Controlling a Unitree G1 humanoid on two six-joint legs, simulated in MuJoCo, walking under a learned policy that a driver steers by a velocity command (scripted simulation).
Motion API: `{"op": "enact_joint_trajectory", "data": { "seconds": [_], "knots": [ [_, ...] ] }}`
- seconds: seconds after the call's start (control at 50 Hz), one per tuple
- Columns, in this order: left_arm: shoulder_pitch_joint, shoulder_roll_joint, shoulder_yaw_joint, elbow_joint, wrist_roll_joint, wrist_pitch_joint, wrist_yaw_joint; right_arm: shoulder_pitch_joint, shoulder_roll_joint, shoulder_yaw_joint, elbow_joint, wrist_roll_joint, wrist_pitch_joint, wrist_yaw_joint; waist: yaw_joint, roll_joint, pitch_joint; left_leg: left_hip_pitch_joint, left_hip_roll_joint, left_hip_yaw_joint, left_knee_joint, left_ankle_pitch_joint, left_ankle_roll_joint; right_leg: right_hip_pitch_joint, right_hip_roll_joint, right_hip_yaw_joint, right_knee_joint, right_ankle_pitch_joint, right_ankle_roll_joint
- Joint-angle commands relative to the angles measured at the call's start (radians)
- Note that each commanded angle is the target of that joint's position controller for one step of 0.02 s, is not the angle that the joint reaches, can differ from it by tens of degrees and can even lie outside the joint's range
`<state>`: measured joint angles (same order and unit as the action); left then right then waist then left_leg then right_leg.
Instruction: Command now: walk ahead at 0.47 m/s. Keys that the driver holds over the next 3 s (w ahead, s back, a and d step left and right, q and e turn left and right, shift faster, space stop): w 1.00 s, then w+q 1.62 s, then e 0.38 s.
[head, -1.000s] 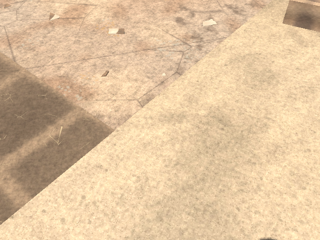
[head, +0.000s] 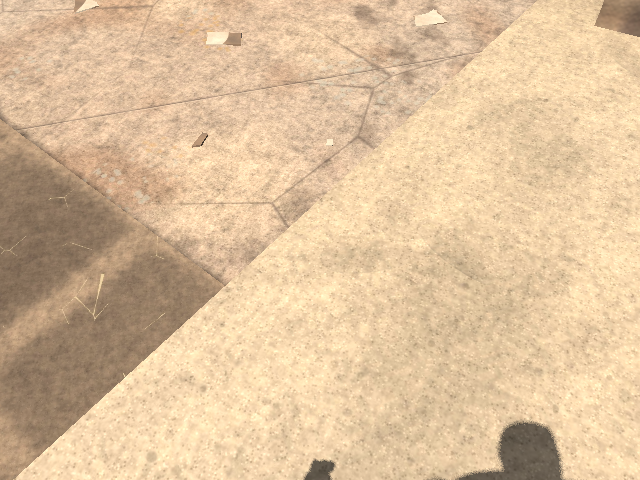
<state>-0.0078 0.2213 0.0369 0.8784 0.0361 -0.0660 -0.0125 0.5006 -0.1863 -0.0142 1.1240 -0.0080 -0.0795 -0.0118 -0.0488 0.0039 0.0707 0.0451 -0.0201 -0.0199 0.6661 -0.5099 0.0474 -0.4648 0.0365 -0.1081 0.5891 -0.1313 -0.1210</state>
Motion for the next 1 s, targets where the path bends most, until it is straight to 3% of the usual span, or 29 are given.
{"op": "enact_joint_trajectory", "data": {
  "seconds": [0.02,0.04,0.06,0.1,0.12,0.2,0.28,0.34,0.42,0.46,0.48,0.5,0.52,0.54,0.56,0.58,0.6,0.62,0.66,0.72,0.76,0.84,0.94,1.0],
  "knots": [
    [0.399,0.234,0.069,0.087,-0.022,0.013,0.004,0.034,-0.111,-0.025,-0.084,-0.005,-0.002,0.006,0.14,-0.102,-0.246,-0.65,-0.013,-0.061,0.709,0.05,0.05,0.667,-0.422,0.846,-0.371,-0.452,-0.197],
    [0.279,0.164,0.05,0.063,-0.031,0.007,0.002,-0.062,-0.13,-0.033,-0.117,-0.011,-0.004,0.011,0.097,-0.062,-0.093,-0.678,0.045,-0.048,0.675,0.162,0.059,0.514,-0.387,0.672,-0.386,-0.439,-0.171],
    [0.234,0.115,0.037,0.06,-0.027,-0.006,-0.002,-0.107,-0.116,-0.031,-0.126,-0.014,-0.009,0.015,0.079,-0.026,-0.032,-0.644,0.075,-0.042,0.625,0.217,0.06,0.399,-0.338,0.555,-0.411,-0.286,-0.15],
    [0.242,0.063,0.02,0.085,-0.021,-0.024,0.005,-0.091,-0.088,-0.031,-0.121,-0.029,0.009,0.025,0.021,-0.037,-0.019,-0.545,0.111,-0.04,0.539,0.239,0.044,0.285,-0.264,0.393,-0.429,-0.072,-0.106],
    [0.27,0.054,0.015,0.1,-0.02,-0.033,0.007,-0.085,-0.072,-0.031,-0.12,-0.029,0.018,0.03,0.011,-0.042,-0.024,-0.526,0.113,-0.032,0.512,0.238,0.035,0.273,-0.253,0.351,-0.435,0.0,-0.104],
    [0.368,0.083,0.016,0.133,-0.025,-0.045,0.013,-0.224,-0.069,-0.034,-0.173,-0.034,0.042,0.041,0.017,-0.041,0.016,-0.645,0.135,0.017,0.394,0.322,0.002,0.295,-0.227,0.261,-0.484,0.082,-0.109],
    [0.442,0.072,0.007,0.147,-0.027,-0.042,0.014,-0.415,-0.063,-0.028,-0.243,-0.023,0.04,0.047,0.059,-0.035,0.042,-0.708,0.126,0.062,0.179,0.461,-0.024,0.353,-0.194,0.195,-0.489,0.215,-0.085],
    [0.503,0.077,0.004,0.164,-0.026,-0.043,0.019,-0.513,-0.049,-0.018,-0.276,-0.016,0.037,0.048,0.093,-0.049,0.037,-0.675,0.092,0.097,0.036,0.524,-0.019,0.416,-0.192,0.163,-0.469,0.329,-0.065],
    [0.553,0.085,0.004,0.187,-0.013,-0.034,0.031,-0.586,-0.065,-0.02,-0.314,-0.015,0.03,0.043,0.109,-0.06,0.043,-0.687,0.062,0.109,-0.06,0.473,0.016,0.568,-0.235,0.163,-0.408,0.474,-0.072],
    [0.525,0.099,0.007,0.185,-0.008,-0.032,0.036,-0.544,-0.077,-0.025,-0.311,-0.015,0.023,0.037,0.071,-0.072,0.019,-0.599,0.028,0.121,-0.102,0.393,0.05,0.604,-0.247,0.143,-0.323,0.687,-0.06],
    [0.512,0.109,0.009,0.185,-0.007,-0.031,0.038,-0.473,-0.092,-0.033,-0.292,-0.016,0.018,0.03,0.038,-0.084,-0.021,-0.499,-0.005,0.132,-0.118,0.346,0.07,0.608,-0.246,0.133,-0.235,0.828,-0.048],
    [0.501,0.117,0.011,0.185,-0.008,-0.027,0.036,-0.341,-0.113,-0.046,-0.249,-0.017,0.012,0.022,-0.015,-0.082,-0.089,-0.353,-0.034,0.141,-0.163,0.347,0.093,0.597,-0.23,0.12,-0.087,0.884,-0.035],
    [0.481,0.116,0.009,0.176,-0.017,-0.026,0.033,-0.17,-0.146,-0.063,-0.197,-0.03,0.002,0.012,-0.089,-0.065,-0.174,-0.111,0.009,0.098,-0.209,0.4,0.124,0.471,-0.198,0.094,0.116,0.746,-0.017],
    [0.504,0.055,-0.007,0.136,-0.041,-0.029,0.026,-0.014,-0.245,-0.089,-0.172,-0.056,-0.002,0.001,-0.114,0.062,-0.31,0.183,0.271,-0.216,-0.216,0.318,0.198,0.195,-0.115,0.044,0.449,0.332,0.015],
    [0.591,0.036,0.0,0.142,-0.056,-0.028,0.021,-0.025,-0.276,-0.101,-0.171,-0.036,0.014,0.015,-0.059,0.21,-0.401,0.304,0.461,-0.657,-0.352,0.321,0.32,-0.066,0.06,0.076,0.757,-0.378,0.039],
    [0.516,0.102,0.02,0.134,-0.031,-0.022,0.026,-0.121,-0.234,-0.093,-0.181,-0.005,0.021,0.023,-0.03,0.067,-0.267,0.186,0.412,-0.567,-0.378,0.273,0.299,-0.15,-0.011,0.167,0.806,-0.312,0.025],
    [0.43,0.086,0.019,0.105,-0.026,-0.028,0.023,-0.205,-0.166,-0.075,-0.193,-0.004,0.017,0.025,-0.011,0.029,-0.136,0.04,0.378,-0.427,-0.411,0.307,0.272,-0.172,-0.048,0.165,0.776,-0.24,0.025],
    [0.401,0.065,0.018,0.098,-0.026,-0.029,0.021,-0.244,-0.116,-0.061,-0.194,-0.011,0.009,0.025,0.023,-0.004,-0.059,-0.083,0.327,-0.324,-0.449,0.383,0.231,-0.139,-0.083,0.162,0.708,-0.198,0.025],
    [0.414,0.034,0.018,0.1,-0.002,-0.002,0.009,-0.238,-0.068,-0.044,-0.168,-0.014,-0.006,0.017,0.075,0.024,-0.036,-0.199,0.251,-0.195,-0.483,0.465,0.174,-0.052,-0.114,0.159,0.612,-0.166,0.043],
    [0.382,0.019,0.02,0.083,0.002,0.024,-0.006,-0.162,-0.1,-0.048,-0.137,-0.008,-0.025,0.014,0.091,0.043,-0.03,-0.22,0.222,-0.12,-0.509,0.56,0.174,-0.07,-0.119,0.124,0.539,-0.117,0.069],
    [0.285,0.028,0.021,0.047,0.003,0.031,-0.011,-0.127,-0.113,-0.049,-0.13,-0.008,-0.025,0.013,0.078,0.046,-0.001,-0.21,0.21,-0.092,-0.536,0.559,0.172,-0.14,-0.137,0.106,0.46,-0.042,0.087],
    [0.103,0.017,0.009,-0.018,-0.008,0.031,-0.013,-0.057,-0.105,-0.04,-0.118,-0.007,-0.02,0.011,0.035,0.051,0.025,-0.155,0.181,-0.037,-0.534,0.672,0.149,-0.17,-0.128,0.064,0.221,0.084,0.101],
    [-0.03,0.023,0.001,-0.065,-0.015,0.025,-0.01,0.034,-0.117,-0.038,-0.089,-0.013,-0.012,0.003,-0.01,0.064,0.04,-0.017,0.214,-0.028,-0.504,0.74,0.151,-0.164,-0.091,0.029,0.051,0.107,0.075],
    [-0.031,0.041,0.006,-0.081,-0.016,0.012,-0.005,0.026,-0.134,-0.043,-0.082,-0.02,-0.005,-0.01,0.01,0.061,0.042,0.064,0.248,-0.024,-0.439,0.875,0.149,-0.122,-0.068,0.033,-0.02,0.022,0.037]
  ]
}}
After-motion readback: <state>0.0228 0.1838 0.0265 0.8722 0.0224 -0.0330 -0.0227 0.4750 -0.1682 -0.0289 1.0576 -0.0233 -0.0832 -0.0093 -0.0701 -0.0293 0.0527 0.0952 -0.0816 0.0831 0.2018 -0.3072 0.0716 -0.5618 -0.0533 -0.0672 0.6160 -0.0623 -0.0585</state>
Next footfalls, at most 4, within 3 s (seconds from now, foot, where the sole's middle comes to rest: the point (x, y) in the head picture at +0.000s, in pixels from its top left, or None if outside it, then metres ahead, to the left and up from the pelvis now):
0.52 left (282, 472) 0.46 0.09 -0.75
1.08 right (359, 336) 0.76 -0.09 -0.75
1.56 left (289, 292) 0.88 0.07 -0.75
2.30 right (299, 192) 1.41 0.04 -0.97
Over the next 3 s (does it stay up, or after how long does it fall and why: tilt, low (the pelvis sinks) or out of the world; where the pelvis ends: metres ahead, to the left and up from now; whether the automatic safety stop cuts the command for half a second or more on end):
stays up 1.44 0.25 -0.19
